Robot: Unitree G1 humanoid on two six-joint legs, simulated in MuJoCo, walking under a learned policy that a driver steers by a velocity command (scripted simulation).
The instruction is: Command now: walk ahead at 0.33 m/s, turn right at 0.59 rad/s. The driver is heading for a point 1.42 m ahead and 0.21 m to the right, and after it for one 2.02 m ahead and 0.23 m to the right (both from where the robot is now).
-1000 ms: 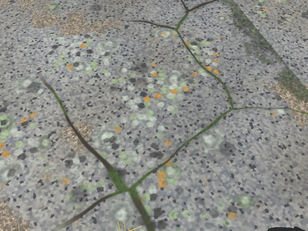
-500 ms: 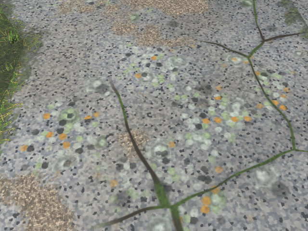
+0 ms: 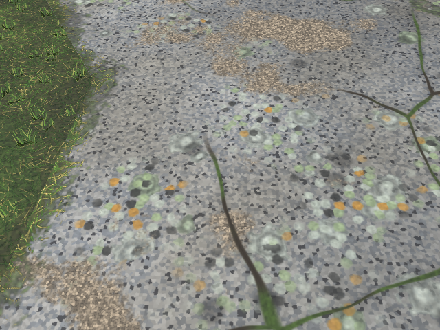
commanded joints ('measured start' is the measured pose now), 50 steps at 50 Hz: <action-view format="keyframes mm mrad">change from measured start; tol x64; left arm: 1 -117 120 35 -116 -9 -27 -27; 50 -27 115 21 -76 45 -167 55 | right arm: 1 21 -226 -78 -45 -2 -26 1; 50 103 -128 -60 23 11 -83 49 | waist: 1 -62 82 92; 50 27 -96 -36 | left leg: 1 -16 380 -347 -327 -420 138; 8 -822 63 -140 621 -51 -53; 25 241 -22 13 147 62 39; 27 506 340 -956 -184 -530 221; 40 -366 122 -480 -402 103 157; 50 -660 112 -157 835 39 39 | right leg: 1 -99 -18 0 -61 -51 -62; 6 535 -309 870 -618 -355 -297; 24 319 -123 293 -251 1331 -114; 27 -260 202 221 706 113 -39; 50 362 -329 423 -515 32 -63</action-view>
